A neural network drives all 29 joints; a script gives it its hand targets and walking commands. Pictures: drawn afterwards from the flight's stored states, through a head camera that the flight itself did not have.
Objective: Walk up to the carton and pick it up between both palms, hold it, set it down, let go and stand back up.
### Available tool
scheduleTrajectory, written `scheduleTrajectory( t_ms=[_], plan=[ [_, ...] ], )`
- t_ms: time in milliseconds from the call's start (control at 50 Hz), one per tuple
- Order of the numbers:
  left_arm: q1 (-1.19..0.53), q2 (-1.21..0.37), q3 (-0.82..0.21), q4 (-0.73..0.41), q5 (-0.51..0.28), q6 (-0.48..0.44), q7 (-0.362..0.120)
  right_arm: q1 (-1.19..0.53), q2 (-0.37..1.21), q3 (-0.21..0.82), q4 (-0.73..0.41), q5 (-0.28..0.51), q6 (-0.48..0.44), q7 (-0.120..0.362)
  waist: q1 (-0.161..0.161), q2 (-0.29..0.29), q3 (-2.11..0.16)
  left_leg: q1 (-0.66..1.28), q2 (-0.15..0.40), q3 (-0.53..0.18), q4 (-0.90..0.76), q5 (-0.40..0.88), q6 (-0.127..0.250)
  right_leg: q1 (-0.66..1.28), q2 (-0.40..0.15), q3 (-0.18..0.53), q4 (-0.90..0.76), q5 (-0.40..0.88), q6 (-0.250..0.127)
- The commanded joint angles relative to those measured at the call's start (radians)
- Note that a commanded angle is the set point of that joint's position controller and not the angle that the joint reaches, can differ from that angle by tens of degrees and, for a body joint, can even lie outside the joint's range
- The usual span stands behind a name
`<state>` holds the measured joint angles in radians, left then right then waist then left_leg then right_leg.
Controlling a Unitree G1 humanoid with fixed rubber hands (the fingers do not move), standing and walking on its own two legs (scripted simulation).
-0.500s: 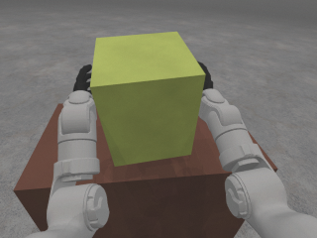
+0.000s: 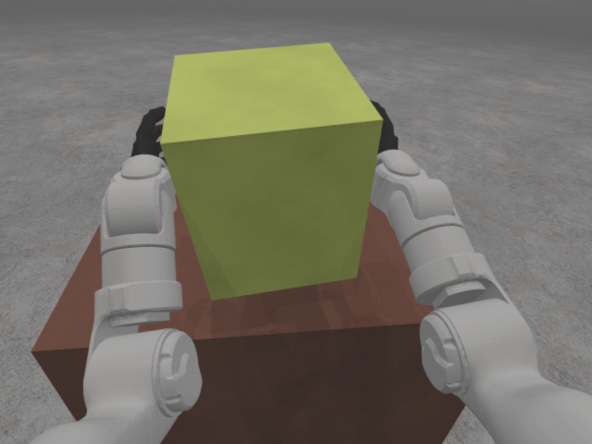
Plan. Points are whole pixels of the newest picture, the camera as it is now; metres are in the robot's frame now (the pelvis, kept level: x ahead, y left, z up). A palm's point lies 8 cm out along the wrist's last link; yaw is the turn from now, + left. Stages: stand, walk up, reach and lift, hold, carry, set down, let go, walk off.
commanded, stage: hold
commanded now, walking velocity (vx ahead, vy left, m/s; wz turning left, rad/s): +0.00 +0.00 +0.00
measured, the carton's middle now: (270, 172) +0.38 +0.01 +0.25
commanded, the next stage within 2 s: none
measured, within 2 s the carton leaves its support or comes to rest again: neither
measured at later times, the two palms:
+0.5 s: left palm (151, 166) +0.37 +0.15 +0.27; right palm (384, 152) +0.37 -0.14 +0.28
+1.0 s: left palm (152, 164) +0.37 +0.15 +0.27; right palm (384, 152) +0.37 -0.14 +0.28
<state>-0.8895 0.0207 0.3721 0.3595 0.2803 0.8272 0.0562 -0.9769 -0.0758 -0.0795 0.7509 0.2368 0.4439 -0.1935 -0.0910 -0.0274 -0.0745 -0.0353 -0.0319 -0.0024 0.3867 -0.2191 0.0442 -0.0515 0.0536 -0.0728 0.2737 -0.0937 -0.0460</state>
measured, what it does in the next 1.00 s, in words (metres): stands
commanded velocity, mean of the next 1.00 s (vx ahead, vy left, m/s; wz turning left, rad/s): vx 0.00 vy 0.00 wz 0.00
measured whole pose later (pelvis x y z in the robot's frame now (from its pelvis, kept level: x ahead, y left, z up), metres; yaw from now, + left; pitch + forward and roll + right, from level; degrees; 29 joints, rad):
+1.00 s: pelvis +0.01 +0.00 +0.00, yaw +0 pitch -8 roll -1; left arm -0.85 0.02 0.38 0.29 0.28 0.86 0.00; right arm -0.96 -0.09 -0.02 0.65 0.30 0.54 -0.26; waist -0.10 -0.01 -0.09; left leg -0.01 -0.03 -0.01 0.39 -0.24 0.04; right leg -0.03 0.06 -0.08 0.28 -0.12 -0.05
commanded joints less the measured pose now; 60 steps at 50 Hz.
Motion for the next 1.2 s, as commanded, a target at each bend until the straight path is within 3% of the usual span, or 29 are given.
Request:
scheduleTrajectory(
  t_ms=[0,20,60,80,120,160,220,300,360,380,400,460,480,500,520,620,720,760,840,940,980,1040,1100,1180],
  plan=[
    [-0.79,-0.58,-0.435,-0.096,-0.146,-0.062,-0.171,-0.789,0.651,0.261,-0.241,0.109,0.002,0.068,-0.025,0.081,-0.285,-0.096,0.033,-0.041,-0.102,0.137,-0.062,0.245,-0.019,0.046,0.004,0.081,0.073],
    [-0.775,-0.587,-0.43,-0.092,-0.151,-0.06,-0.174,-0.802,0.654,0.282,-0.277,0.123,-0.001,0.068,-0.007,0.072,-0.315,-0.109,0.028,-0.037,-0.103,0.143,-0.057,0.258,-0.02,0.045,0.002,0.086,0.079],
    [-0.791,-0.59,-0.438,-0.094,-0.152,-0.058,-0.174,-0.817,0.666,0.275,-0.287,0.121,0.005,0.064,-0.016,0.08,-0.317,-0.108,0.03,-0.041,-0.1,0.16,-0.058,0.258,-0.015,0.045,0.008,0.105,0.078],
    [-0.823,-0.592,-0.464,-0.153,-0.171,-0.067,-0.172,-0.841,0.691,0.298,-0.335,0.138,-0.002,0.063,-0.013,0.082,-0.384,-0.097,0.021,-0.037,-0.08,0.205,-0.056,0.286,-0.016,0.049,0.018,0.148,0.081],
    [-0.818,-0.569,-0.433,-0.088,-0.161,-0.066,-0.179,-0.85,0.686,0.285,-0.315,0.137,0.009,0.059,-0.005,0.054,-0.319,-0.128,0.02,-0.031,-0.099,0.147,-0.048,0.269,-0.022,0.05,0.005,0.114,0.087],
    [-0.821,-0.565,-0.416,-0.101,-0.155,-0.074,-0.181,-0.858,0.706,0.303,-0.327,0.127,0.007,0.058,0.004,0.023,-0.33,-0.123,0.015,-0.028,-0.105,0.133,-0.037,0.264,-0.03,0.054,0.008,0.12,0.096],
    [-0.811,-0.544,-0.408,-0.094,-0.149,-0.064,-0.184,-0.833,0.701,0.3,-0.299,0.136,0.021,0.05,0.008,0.037,-0.308,-0.132,0.015,-0.028,-0.101,0.15,-0.038,0.279,-0.025,0.061,0.005,0.13,0.091],
    [-0.821,-0.588,-0.463,-0.145,-0.177,-0.058,-0.189,-0.826,0.694,0.318,-0.352,0.165,0.028,0.042,-0.023,0.099,-0.357,-0.104,0.015,-0.041,-0.079,0.196,-0.057,0.278,-0.023,0.057,0.021,0.152,0.085],
    [-0.826,-0.557,-0.448,-0.125,-0.182,-0.06,-0.192,-0.853,0.709,0.317,-0.371,0.157,0.037,0.035,-0.018,0.061,-0.355,-0.136,0.009,-0.03,-0.089,0.125,-0.044,0.284,-0.028,0.062,0.012,0.113,0.094],
    [-0.827,-0.558,-0.446,-0.104,-0.177,-0.059,-0.194,-0.853,0.7,0.303,-0.36,0.144,0.04,0.034,-0.016,0.077,-0.304,-0.18,0.004,-0.029,-0.102,0.086,-0.04,0.275,-0.032,0.067,0.009,0.08,0.093],
    [-0.828,-0.539,-0.411,-0.076,-0.159,-0.062,-0.194,-0.844,0.705,0.285,-0.317,0.133,0.046,0.038,-0.003,0.055,-0.28,-0.208,0.008,-0.029,-0.119,0.032,-0.029,0.268,-0.034,0.072,0.002,0.029,0.097],
    [-0.821,-0.539,-0.389,-0.072,-0.14,-0.063,-0.193,-0.858,0.7,0.282,-0.314,0.127,0.041,0.048,0.018,0.045,-0.299,-0.186,0.017,-0.031,-0.131,0.05,-0.03,0.269,-0.03,0.057,0.007,0.036,0.09],
    [-0.833,-0.558,-0.426,-0.128,-0.16,-0.068,-0.188,-0.831,0.714,0.296,-0.312,0.142,0.039,0.05,0.001,0.076,-0.338,-0.164,0.018,-0.038,-0.115,0.112,-0.038,0.285,-0.026,0.061,0.022,0.082,0.086],
    [-0.824,-0.565,-0.44,-0.139,-0.168,-0.061,-0.185,-0.847,0.717,0.321,-0.357,0.16,0.037,0.045,0.008,0.074,-0.379,-0.131,0.013,-0.035,-0.094,0.178,-0.047,0.299,-0.019,0.061,0.023,0.137,0.087],
    [-0.827,-0.554,-0.459,-0.155,-0.179,-0.06,-0.185,-0.817,0.708,0.319,-0.343,0.163,0.046,0.039,-0.009,0.086,-0.376,-0.112,0.014,-0.041,-0.081,0.204,-0.052,0.3,-0.017,0.071,0.026,0.173,0.085],
    [-0.793,-0.565,-0.464,-0.167,-0.177,-0.051,-0.202,-0.79,0.678,0.318,-0.36,0.172,0.058,0.023,-0.03,0.095,-0.354,-0.083,0.014,-0.043,-0.075,0.223,-0.072,0.278,-0.02,0.057,0.014,0.188,0.081],
    [-0.787,-0.556,-0.445,-0.15,-0.157,-0.044,-0.205,-0.781,0.67,0.316,-0.34,0.164,0.066,0.031,-0.02,0.093,-0.283,-0.119,0.018,-0.039,-0.099,0.186,-0.068,0.258,-0.019,0.048,0.009,0.124,0.083],
    [-0.81,-0.545,-0.435,-0.146,-0.167,-0.051,-0.204,-0.826,0.694,0.325,-0.381,0.171,0.058,0.033,-0.004,0.055,-0.323,-0.122,0.017,-0.042,-0.091,0.202,-0.06,0.269,-0.021,0.051,0.015,0.161,0.091],
    [-0.809,-0.577,-0.496,-0.232,-0.191,-0.051,-0.191,-0.788,0.688,0.364,-0.408,0.208,0.065,0.024,-0.028,0.103,-0.374,-0.043,0.016,-0.052,-0.054,0.325,-0.082,0.279,-0.006,0.047,0.031,0.253,0.083],
    [-0.773,-0.543,-0.441,-0.184,-0.162,-0.041,-0.198,-0.773,0.691,0.358,-0.385,0.19,0.075,0.022,-0.003,0.037,-0.324,-0.077,0.013,-0.034,-0.088,0.209,-0.062,0.262,-0.017,0.053,0.012,0.169,0.093],
    [-0.784,-0.566,-0.466,-0.197,-0.169,-0.04,-0.198,-0.794,0.689,0.359,-0.412,0.19,0.067,0.024,-0.008,0.066,-0.334,-0.095,0.02,-0.048,-0.085,0.226,-0.062,0.272,-0.015,0.053,0.017,0.169,0.086],
    [-0.806,-0.546,-0.446,-0.173,-0.158,-0.037,-0.199,-0.793,0.686,0.342,-0.365,0.182,0.08,0.028,-0.003,0.051,-0.287,-0.08,0.021,-0.041,-0.096,0.201,-0.063,0.244,-0.016,0.058,0.009,0.152,0.083],
    [-0.774,-0.576,-0.461,-0.152,-0.157,-0.028,-0.201,-0.779,0.657,0.328,-0.357,0.18,0.074,0.032,-0.011,0.098,-0.29,-0.081,0.031,-0.046,-0.094,0.211,-0.075,0.249,-0.005,0.047,0.01,0.111,0.072],
    [-0.787,-0.569,-0.468,-0.189,-0.172,-0.035,-0.205,-0.78,0.676,0.338,-0.378,0.189,0.067,0.03,-0.017,0.074,-0.331,-0.07,0.023,-0.044,-0.074,0.27,-0.076,0.279,-0.011,0.057,0.018,0.194,0.076]
  ],
)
